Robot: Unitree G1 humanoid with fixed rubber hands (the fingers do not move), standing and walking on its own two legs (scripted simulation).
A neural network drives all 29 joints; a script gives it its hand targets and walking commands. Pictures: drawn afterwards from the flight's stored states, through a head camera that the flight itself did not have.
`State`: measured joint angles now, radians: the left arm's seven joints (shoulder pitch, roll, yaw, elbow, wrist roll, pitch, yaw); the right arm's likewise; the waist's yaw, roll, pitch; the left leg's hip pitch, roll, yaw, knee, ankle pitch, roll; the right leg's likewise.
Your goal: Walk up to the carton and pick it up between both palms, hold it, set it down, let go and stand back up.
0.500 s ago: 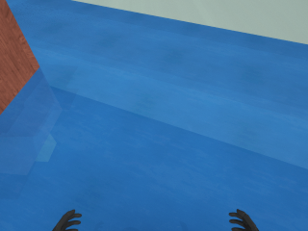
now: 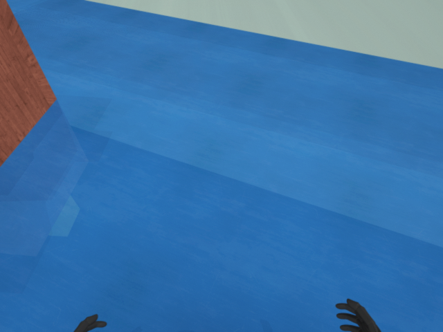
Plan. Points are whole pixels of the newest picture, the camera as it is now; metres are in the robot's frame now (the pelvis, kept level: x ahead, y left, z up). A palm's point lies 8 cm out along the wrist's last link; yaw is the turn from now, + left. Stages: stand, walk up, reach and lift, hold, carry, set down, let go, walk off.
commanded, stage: stand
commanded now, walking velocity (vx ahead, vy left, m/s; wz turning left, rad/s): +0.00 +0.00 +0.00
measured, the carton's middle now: out of the picture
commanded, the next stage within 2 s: none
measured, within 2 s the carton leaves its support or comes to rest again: neither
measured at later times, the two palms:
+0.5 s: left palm out of the picture +0.11 +0.27 -0.10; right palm out of the picture +0.15 -0.27 -0.07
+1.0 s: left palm out of the picture +0.08 +0.28 -0.11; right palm out of the picture +0.13 -0.27 -0.07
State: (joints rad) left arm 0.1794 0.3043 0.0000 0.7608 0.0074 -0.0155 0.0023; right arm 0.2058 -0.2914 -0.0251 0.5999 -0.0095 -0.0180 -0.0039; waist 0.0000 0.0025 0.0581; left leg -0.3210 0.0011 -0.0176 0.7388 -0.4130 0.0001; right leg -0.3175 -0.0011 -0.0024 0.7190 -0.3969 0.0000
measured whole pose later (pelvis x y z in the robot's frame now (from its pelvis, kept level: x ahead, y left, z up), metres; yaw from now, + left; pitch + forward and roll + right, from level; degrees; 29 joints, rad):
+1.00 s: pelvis -0.02 +0.00 +0.00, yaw +0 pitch -2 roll +0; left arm 0.18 0.32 0.00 0.87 0.01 -0.02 0.00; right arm 0.21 -0.31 -0.03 0.62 -0.01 -0.02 0.00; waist 0.00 0.00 0.06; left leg -0.32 0.00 -0.02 0.73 -0.38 0.00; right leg -0.32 0.00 0.00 0.71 -0.37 0.00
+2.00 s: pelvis -0.04 -0.01 +0.01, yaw +0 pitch +0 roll +0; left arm 0.18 0.32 0.00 0.96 0.01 -0.02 -0.01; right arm 0.21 -0.32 -0.03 0.72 -0.01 -0.03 0.00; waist 0.00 0.00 0.01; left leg -0.31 0.00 -0.02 0.58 -0.27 0.00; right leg -0.32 0.00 0.00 0.58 -0.26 0.00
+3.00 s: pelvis -0.05 -0.01 +0.02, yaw +0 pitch +1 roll +0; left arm 0.18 0.32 0.00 1.04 0.01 -0.02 -0.02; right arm 0.21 -0.32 -0.03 0.80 -0.01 -0.03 0.00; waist 0.00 0.00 -0.02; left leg -0.31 0.00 -0.02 0.48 -0.20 0.00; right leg -0.31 0.00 0.00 0.48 -0.19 0.00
